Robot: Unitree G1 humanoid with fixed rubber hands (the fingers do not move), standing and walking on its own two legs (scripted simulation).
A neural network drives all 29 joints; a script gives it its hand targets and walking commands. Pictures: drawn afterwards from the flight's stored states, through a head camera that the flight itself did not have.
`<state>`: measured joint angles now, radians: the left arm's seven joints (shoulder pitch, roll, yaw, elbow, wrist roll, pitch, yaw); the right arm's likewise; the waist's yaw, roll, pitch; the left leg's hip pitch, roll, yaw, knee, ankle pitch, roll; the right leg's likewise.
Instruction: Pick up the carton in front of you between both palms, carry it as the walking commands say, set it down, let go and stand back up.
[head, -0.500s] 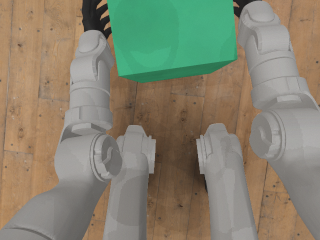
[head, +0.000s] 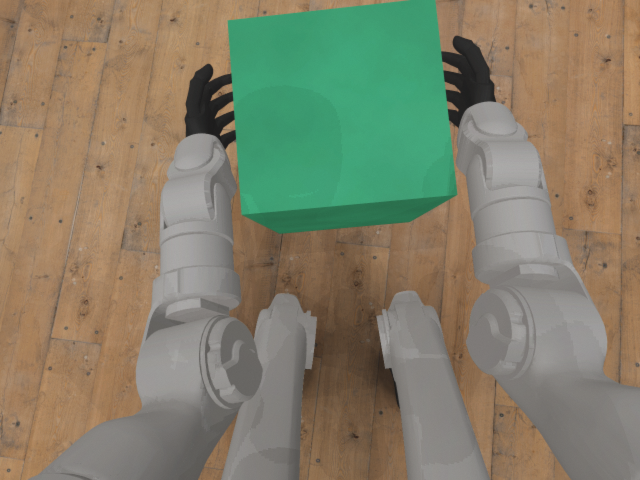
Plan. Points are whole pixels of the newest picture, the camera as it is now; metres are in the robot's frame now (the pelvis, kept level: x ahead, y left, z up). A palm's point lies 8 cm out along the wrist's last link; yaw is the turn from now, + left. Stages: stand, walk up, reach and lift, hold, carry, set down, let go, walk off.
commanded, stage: reach and lift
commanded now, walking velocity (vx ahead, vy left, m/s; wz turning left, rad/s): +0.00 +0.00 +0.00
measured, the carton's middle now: (338, 143) +0.50 +0.00 -0.13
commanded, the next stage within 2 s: none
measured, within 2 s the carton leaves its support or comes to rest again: neither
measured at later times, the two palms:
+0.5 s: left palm (128, 116) +0.43 +0.15 +0.11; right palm (559, 81) +0.44 -0.15 +0.11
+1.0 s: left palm out of the picture +0.39 +0.15 +0.25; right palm out of the picture +0.39 -0.15 +0.25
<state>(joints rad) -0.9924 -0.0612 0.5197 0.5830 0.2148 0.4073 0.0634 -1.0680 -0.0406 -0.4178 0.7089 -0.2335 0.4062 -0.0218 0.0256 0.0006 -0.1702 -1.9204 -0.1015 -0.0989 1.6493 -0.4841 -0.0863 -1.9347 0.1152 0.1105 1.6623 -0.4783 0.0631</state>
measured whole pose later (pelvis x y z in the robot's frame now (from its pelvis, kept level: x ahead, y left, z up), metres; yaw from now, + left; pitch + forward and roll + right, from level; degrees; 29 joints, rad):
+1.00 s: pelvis +0.10 +0.01 +0.25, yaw -1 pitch +6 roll +0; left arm -0.25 -0.15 0.26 0.41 0.22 0.48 0.03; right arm -0.26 0.15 -0.27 0.42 -0.23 0.49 -0.03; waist 0.01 0.00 -0.13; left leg -0.38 -0.05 -0.15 0.54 -0.26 -0.02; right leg -0.38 0.05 0.15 0.54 -0.26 0.02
